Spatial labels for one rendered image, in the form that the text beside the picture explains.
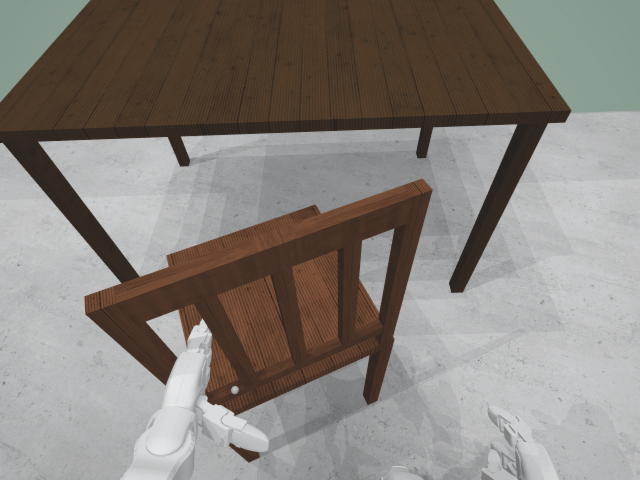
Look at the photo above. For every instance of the right robot shin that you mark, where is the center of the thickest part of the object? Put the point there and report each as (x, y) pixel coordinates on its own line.
(398, 469)

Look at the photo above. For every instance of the chair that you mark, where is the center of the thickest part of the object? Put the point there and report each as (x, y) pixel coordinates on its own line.
(282, 299)

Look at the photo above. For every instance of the left robot forearm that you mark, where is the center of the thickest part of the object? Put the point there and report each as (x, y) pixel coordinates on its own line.
(166, 450)

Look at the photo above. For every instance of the robot right hand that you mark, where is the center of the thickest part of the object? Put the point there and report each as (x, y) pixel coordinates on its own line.
(530, 461)

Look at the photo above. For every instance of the robot left hand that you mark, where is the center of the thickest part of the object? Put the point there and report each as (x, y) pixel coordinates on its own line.
(188, 380)

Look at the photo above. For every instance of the table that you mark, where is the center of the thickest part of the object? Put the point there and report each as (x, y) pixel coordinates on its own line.
(171, 68)

